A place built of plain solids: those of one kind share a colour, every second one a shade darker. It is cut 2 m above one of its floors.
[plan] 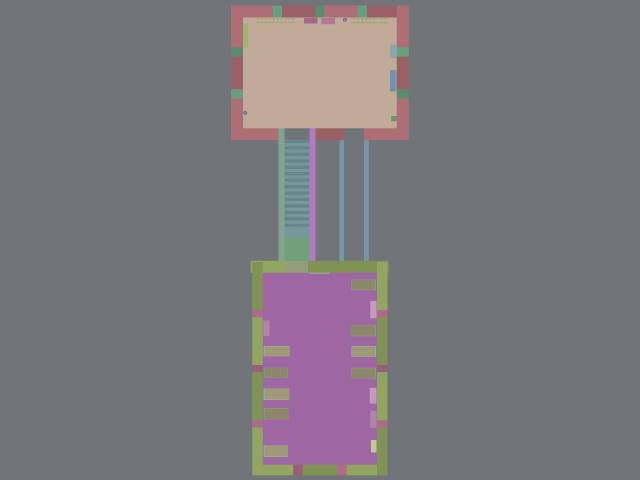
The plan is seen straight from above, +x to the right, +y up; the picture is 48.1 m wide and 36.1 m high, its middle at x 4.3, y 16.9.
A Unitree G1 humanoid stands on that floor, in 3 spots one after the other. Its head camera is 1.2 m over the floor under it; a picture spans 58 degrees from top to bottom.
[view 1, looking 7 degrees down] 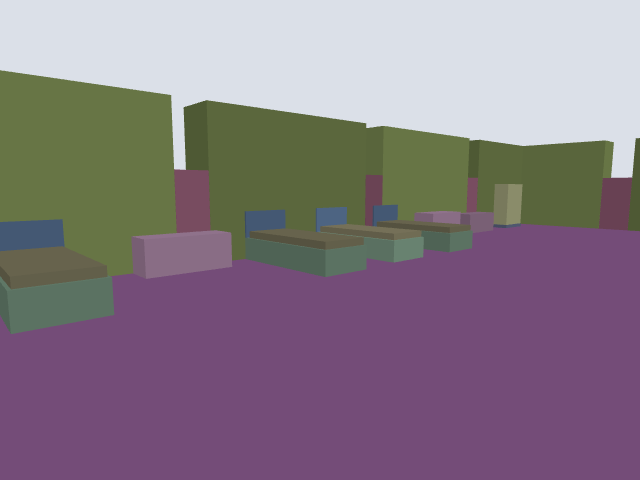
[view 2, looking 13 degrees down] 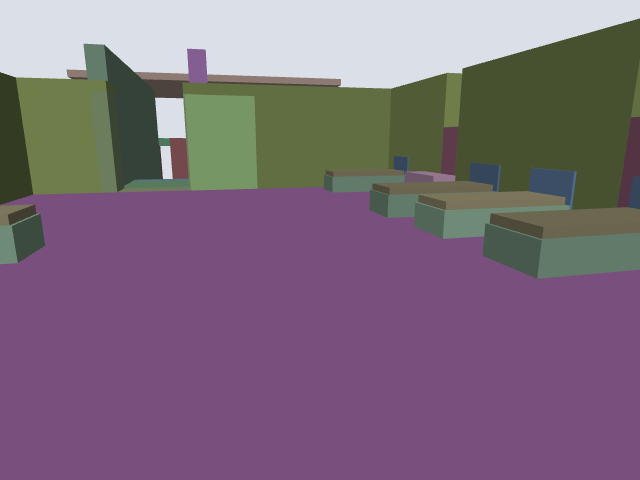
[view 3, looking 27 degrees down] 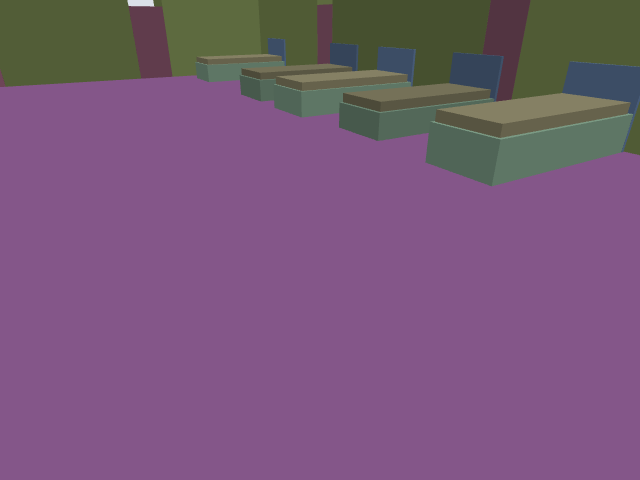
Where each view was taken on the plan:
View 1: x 2.41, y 14.34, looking -42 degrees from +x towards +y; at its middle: bed_pallet_dorter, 5.96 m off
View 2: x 3.92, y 3.40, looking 76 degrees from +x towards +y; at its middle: floor_dorter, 5.33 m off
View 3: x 4.89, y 11.04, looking -121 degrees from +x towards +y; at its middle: floor_dorter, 2.64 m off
